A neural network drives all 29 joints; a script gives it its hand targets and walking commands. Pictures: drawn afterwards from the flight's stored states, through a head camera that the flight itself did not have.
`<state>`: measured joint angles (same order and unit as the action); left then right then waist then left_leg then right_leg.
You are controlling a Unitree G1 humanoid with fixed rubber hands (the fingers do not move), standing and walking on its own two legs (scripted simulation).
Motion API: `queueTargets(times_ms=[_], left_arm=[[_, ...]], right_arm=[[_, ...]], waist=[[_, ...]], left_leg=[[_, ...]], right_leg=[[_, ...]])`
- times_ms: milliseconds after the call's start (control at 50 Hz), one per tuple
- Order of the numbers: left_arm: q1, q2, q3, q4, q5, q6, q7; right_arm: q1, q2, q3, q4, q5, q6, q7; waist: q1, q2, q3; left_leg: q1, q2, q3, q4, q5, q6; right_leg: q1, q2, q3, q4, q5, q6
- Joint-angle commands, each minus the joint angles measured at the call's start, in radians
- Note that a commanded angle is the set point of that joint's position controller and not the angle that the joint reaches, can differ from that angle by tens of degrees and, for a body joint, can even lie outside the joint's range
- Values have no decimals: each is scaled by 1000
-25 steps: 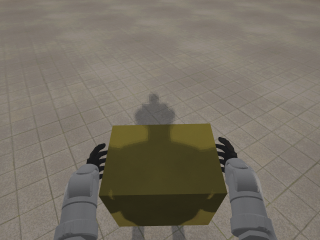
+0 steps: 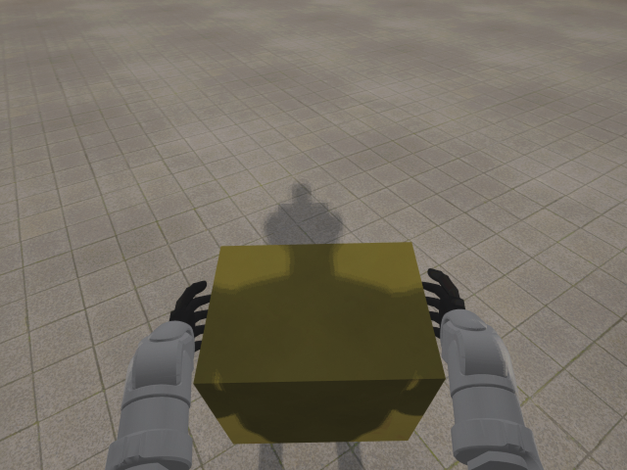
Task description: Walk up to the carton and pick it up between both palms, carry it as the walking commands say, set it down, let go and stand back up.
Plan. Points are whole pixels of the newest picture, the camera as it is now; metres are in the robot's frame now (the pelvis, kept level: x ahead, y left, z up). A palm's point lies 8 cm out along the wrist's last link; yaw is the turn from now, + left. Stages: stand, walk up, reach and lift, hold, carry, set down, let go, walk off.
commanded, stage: hold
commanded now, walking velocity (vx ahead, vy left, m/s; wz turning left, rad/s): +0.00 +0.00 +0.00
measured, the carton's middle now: (318, 347) +0.30 -0.01 -0.02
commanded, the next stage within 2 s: carry in 0.42 s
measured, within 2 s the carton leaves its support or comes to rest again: neither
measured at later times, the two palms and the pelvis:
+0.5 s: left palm (180, 340) +0.28 +0.17 +0.04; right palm (450, 325) +0.28 -0.19 +0.05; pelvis -0.01 +0.00 -0.01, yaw +0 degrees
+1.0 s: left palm (121, 458) +0.14 +0.19 +0.07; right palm (469, 404) +0.17 -0.17 +0.07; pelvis -0.10 +0.00 -0.02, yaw +6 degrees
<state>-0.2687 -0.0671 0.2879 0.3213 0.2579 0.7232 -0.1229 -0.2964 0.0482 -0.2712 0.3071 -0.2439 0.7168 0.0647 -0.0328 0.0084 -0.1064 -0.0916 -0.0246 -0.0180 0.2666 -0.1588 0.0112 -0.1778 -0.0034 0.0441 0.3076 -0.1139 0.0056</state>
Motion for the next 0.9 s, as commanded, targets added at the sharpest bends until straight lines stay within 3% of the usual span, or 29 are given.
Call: queueTargets(times_ms=[0, 20, 40, 80, 120, 160, 200, 220, 260, 300, 380, 400, 440, 480, 520, 540, 600, 640, 660, 680, 700, 740, 760, 780, 800, 820, 840, 860, 880], left_arm=[[-504, -886, -584, -224, -265, -54, -215], [-489, -892, -575, -219, -256, -50, -217], [-476, -897, -570, -203, -260, -43, -212], [-478, -898, -570, -199, -257, -48, -209], [-530, -910, -575, -208, -269, -46, -214], [-511, -911, -587, -220, -276, -53, -214], [-486, -899, -575, -226, -265, -54, -208], [-483, -903, -569, -208, -268, -47, -212], [-505, -893, -559, -202, -257, -39, -211], [-480, -918, -567, -192, -263, -45, -216], [-503, -912, -587, -236, -265, -52, -207], [-524, -901, -616, -190, -281, -35, -200], [-554, -896, -623, -237, -295, -32, -195], [-566, -899, -656, -310, -332, -6, -183], [-617, -907, -700, -416, -349, 30, -152], [-593, -923, -737, -485, -375, 51, -139], [-563, -926, -801, -589, -426, 146, -101], [-493, -933, -818, -606, -443, 219, -77], [-484, -929, -826, -637, -456, 249, -58], [-458, -923, -830, -666, -465, 277, -44], [-470, -931, -837, -729, -488, 295, -32], [-392, -938, -830, -762, -500, 337, -4], [-421, -924, -848, -842, -520, 352, 16], [-355, -911, -836, -809, -512, 379, 26], [-285, -890, -821, -808, -508, 395, 36], [-245, -875, -814, -827, -503, 405, 44], [-278, -863, -816, -866, -514, 405, 47], [-226, -841, -798, -887, -503, 411, 56], [-231, -860, -815, -920, -521, 421, 50]], right_arm=[[-429, 971, 604, -159, 270, -22, 295], [-452, 972, 601, -182, 272, -27, 294], [-414, 962, 588, -153, 274, -16, 295], [-429, 974, 602, -155, 271, -23, 294], [-428, 973, 599, -149, 274, -14, 298], [-465, 983, 625, -192, 283, -27, 297], [-427, 968, 613, -166, 278, -21, 294], [-428, 984, 609, -166, 275, -13, 293], [-433, 975, 588, -148, 269, -12, 295], [-446, 987, 619, -180, 276, -18, 292], [-444, 982, 617, -179, 279, -24, 299], [-503, 956, 634, -136, 288, -10, 274], [-545, 962, 657, -179, 312, -9, 275], [-596, 987, 724, -278, 362, 15, 265], [-579, 1014, 737, -289, 390, 62, 255], [-585, 1007, 773, -393, 420, 79, 241], [-473, 947, 772, -478, 436, 164, 197], [-408, 918, 775, -516, 442, 233, 174], [-363, 901, 763, -543, 446, 263, 162], [-373, 878, 780, -612, 463, 290, 148], [-365, 894, 798, -637, 480, 316, 135], [-384, 911, 835, -741, 523, 356, 110], [-313, 924, 833, -746, 529, 372, 100], [-303, 899, 831, -779, 524, 393, 82], [-236, 883, 826, -771, 518, 415, 70], [-213, 880, 837, -802, 521, 421, 56], [-196, 890, 828, -804, 514, 428, 40], [-197, 898, 850, -845, 532, 435, 35], [-287, 876, 863, -932, 553, 441, 40]], waist=[[48, 5, -248], [65, 12, -251], [47, 27, -237], [58, -13, -236], [59, 19, -208], [54, -42, -255], [58, 1, -247], [61, -23, -217], [68, 19, -214], [56, -24, -211], [60, -8, -268], [36, -58, -342], [43, -53, -310], [52, -108, -211], [48, -67, -183], [42, -80, -222], [24, 75, -243], [13, 213, -256], [10, 218, -217], [13, 178, -184], [19, 147, -187], [25, 149, -250], [19, 182, -295], [20, 183, -369], [31, 192, -431], [39, 118, -444], [42, -55, -456], [33, -291, -451], [43, -322, -421]], left_leg=[[62, -58, -49, -23, 189, -3], [39, -64, -46, -18, 209, -7], [51, -56, -48, -24, 207, -9], [59, -54, -51, -22, 169, -3], [21, -60, -38, -28, 131, -6], [43, -62, -47, -20, 150, 5], [57, -54, -52, -21, 213, -2], [56, -56, -52, -20, 165, 3], [20, -61, -43, -30, 156, -4], [34, -61, -46, -22, 144, 7], [50, -55, -49, -14, 187, -5], [12, 140, -16, 244, 229, -14], [-103, 132, -38, 294, 182, -12], [-241, 98, -46, 330, -28, 1], [-274, 81, -38, 366, -30, 13], [-258, 92, -27, 342, 17, 18], [-222, 238, -214, 278, 329, 100], [-215, 336, -350, 199, 463, 180], [-269, 353, -374, 171, 472, 203], [-288, 347, -405, 142, 433, 209], [-273, 320, -337, 177, 474, 189], [-169, 240, -241, 269, 686, 141], [-106, 213, -274, 294, 813, 131], [-33, 198, -269, 323, 856, 127], [-46, 183, -239, 377, 823, 108], [-151, 151, -211, 421, 681, 77], [-342, 82, -138, 525, 320, 35], [-605, -9, -49, 648, -302, -12], [-591, -14, 44, 849, -487, -28]], right_leg=[[295, 90, 5, -10, 202, -3], [310, 90, 6, -3, 224, 0], [305, 91, 4, -12, 208, -3], [283, 90, 5, -10, 177, -1], [295, 92, 1, -14, 157, -6], [296, 92, 3, -8, 166, 2], [286, 93, 5, -6, 207, -1], [271, 88, 7, -12, 169, -2], [298, 89, 13, -13, 169, -5], [288, 87, 10, -15, 160, -2], [291, 94, 5, -2, 174, 0], [102, -162, 8, 166, 313, 5], [66, -182, 31, 180, 341, -7], [-6, -201, 70, 153, 118, -34], [-86, -211, 88, 184, 87, -61], [-63, -200, 54, 209, 130, -56], [-145, -84, -76, 445, 93, 12], [-252, 9, -120, 660, -334, 42], [-294, 12, -94, 770, -411, 39], [-331, 8, -55, 831, -422, 37], [-327, -11, -70, 779, -393, 30], [-295, 17, -120, 551, -336, 26], [-263, 62, -139, 467, -338, 24], [-199, 67, -150, 353, -315, 26], [-104, 44, -150, 235, -236, 30], [36, -26, -112, 139, -70, 27], [217, -164, 0, 138, 358, -1], [394, -354, 131, 211, 819, -68], [229, -488, 216, 219, 899, -200]])
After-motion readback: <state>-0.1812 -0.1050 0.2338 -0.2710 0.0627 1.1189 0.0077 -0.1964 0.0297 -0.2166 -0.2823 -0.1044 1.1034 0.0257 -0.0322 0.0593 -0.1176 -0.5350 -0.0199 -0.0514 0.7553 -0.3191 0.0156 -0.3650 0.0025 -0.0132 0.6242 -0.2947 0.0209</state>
